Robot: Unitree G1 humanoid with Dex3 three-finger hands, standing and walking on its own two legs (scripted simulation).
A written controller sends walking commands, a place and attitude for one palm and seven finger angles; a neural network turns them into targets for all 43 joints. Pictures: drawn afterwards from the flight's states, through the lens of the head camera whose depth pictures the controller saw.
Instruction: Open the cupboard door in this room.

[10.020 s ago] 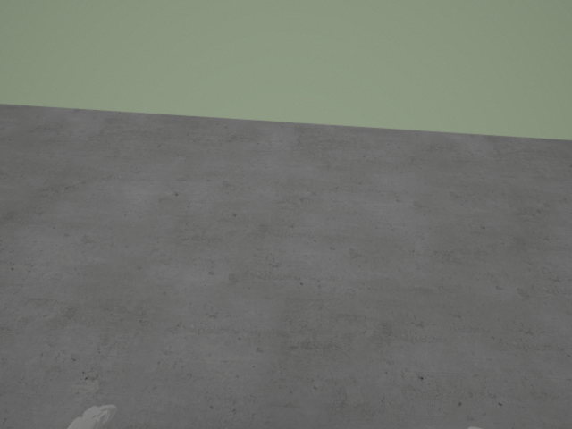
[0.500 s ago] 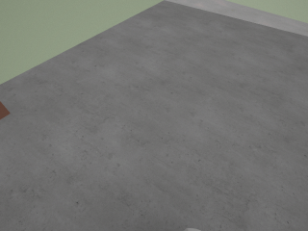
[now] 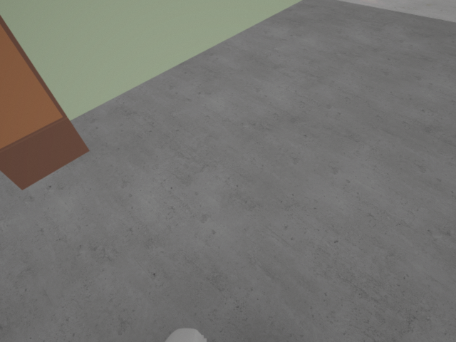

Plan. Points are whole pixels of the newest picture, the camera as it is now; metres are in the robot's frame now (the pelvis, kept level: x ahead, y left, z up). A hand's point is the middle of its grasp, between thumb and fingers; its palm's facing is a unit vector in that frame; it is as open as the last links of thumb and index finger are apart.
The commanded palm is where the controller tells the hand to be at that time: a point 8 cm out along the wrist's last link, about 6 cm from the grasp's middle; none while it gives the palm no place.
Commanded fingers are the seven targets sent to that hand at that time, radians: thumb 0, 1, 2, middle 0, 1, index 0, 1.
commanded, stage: turn or walk to find it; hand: left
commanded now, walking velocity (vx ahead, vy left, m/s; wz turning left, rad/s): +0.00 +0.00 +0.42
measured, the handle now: out of the picture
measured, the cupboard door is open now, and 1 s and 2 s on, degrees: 0 0 0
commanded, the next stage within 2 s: stand and wait in 0.50 s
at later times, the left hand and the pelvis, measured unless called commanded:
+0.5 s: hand out of the picture +0.00 +0.27 -0.17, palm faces +0.24 -0.94 -0.25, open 7.3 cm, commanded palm none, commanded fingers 0.00 0.90 0.90 -0.20 -0.30 -0.20 -0.30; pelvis -0.02 +0.05 +0.00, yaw +11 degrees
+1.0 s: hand out of the picture -0.06 +0.17 -0.15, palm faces +0.39 -0.88 -0.28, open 7.3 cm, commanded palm none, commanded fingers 0.00 0.90 0.90 -0.20 -0.30 -0.20 -0.30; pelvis -0.05 -0.02 +0.00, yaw +22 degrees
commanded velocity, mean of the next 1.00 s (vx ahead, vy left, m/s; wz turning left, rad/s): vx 0.00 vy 0.00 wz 0.36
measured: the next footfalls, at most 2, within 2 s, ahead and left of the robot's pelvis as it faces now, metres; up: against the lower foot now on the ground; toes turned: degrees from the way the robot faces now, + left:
left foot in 0.22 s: +0.00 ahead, +0.15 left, +0.00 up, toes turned +10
right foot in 0.70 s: +0.04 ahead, -0.08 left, +0.00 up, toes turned +10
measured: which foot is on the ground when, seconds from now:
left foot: up 0.00-0.20, down 0.22-0.70, up 0.72-1.00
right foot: down 0.00-0.22, up 0.24-0.68, down 0.70-1.00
